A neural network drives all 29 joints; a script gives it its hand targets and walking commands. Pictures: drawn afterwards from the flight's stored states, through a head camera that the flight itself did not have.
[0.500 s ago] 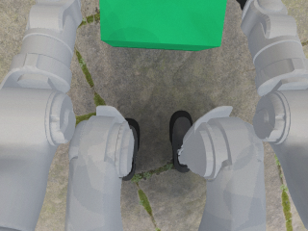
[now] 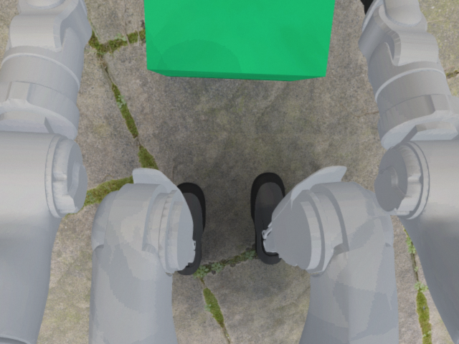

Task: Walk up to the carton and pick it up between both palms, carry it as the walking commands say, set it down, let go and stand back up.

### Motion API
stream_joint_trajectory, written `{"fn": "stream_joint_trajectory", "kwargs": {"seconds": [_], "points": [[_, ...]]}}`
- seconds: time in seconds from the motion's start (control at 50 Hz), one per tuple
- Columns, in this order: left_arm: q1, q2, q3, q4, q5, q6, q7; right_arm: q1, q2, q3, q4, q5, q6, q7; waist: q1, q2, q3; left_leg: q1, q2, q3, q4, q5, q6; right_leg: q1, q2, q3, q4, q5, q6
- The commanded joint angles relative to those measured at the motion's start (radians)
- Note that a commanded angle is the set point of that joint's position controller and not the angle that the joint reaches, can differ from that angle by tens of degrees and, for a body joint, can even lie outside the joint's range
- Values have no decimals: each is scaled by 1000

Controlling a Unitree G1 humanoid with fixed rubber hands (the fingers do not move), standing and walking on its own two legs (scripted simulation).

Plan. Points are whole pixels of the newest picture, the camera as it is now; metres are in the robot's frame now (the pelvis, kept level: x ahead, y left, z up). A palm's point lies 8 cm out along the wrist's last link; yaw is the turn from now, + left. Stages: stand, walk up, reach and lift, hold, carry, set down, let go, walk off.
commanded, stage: set down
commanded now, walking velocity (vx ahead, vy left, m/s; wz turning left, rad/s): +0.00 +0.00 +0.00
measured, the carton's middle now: out of the picture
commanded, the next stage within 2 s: let go in 1.60 s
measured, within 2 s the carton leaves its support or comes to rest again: neither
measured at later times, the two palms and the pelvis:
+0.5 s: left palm out of the picture +0.56 +0.21 -0.10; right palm out of the picture +0.55 -0.19 -0.10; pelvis -0.01 +0.00 +0.04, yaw +1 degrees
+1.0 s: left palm out of the picture +0.57 +0.22 +0.05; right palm out of the picture +0.56 -0.21 +0.05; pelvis -0.02 +0.00 +0.16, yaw +1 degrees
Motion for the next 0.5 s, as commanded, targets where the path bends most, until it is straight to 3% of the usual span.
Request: {"fn": "stream_joint_trajectory", "kwargs": {"seconds": [0.0,0.1,0.2,0.24,0.26,0.38,0.48], "points": [[-313,120,-18,-120,-20,-19,-16,-256,-162,-10,-110,8,-17,12,-48,53,-1034,434,21,-198,-189,426,-93,503,18,154,-94,412,48],[-372,179,-10,-159,-28,-8,-17,-325,-191,-3,-171,32,-3,20,-32,47,-1060,463,27,-190,-196,365,-86,514,8,150,-113,345,45],[-432,256,9,-320,-41,14,9,-392,-237,16,-352,92,19,-5,-10,38,-1438,649,17,-155,-201,426,-79,740,18,136,-130,426,45],[-436,254,-3,-319,-47,37,13,-387,-229,45,-346,119,49,-12,2,40,-1528,695,13,-145,-213,397,-74,795,20,126,-141,403,43],[-412,243,-13,-236,-43,58,10,-355,-218,58,-254,126,75,-12,3,47,-1450,670,17,-139,-233,326,-71,765,17,121,-158,328,38],[-335,243,2,-392,-53,85,4,-263,-242,-16,-432,89,97,-35,-46,57,-1660,758,-1,-127,-267,438,-72,887,35,118,-203,469,34],[-309,232,24,-411,-36,120,-5,-239,-262,-57,-462,33,130,-36,-64,54,-1612,771,-10,-143,-331,447,-70,820,43,109,-261,445,29]]}}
